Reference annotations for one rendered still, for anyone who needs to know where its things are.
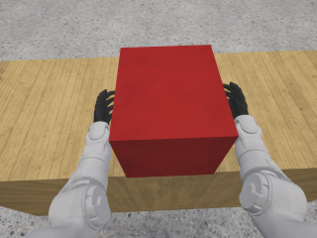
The robot right hand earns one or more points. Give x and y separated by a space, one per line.
237 100

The robot left upper arm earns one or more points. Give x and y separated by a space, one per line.
76 213

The pedestal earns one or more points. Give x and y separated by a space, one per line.
47 106

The robot right upper arm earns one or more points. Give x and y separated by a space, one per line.
276 206

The carton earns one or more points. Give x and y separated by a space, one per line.
171 116

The left robot forearm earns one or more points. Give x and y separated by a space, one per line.
94 163

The robot left hand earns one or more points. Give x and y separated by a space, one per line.
102 110

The right robot forearm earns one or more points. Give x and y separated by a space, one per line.
251 153

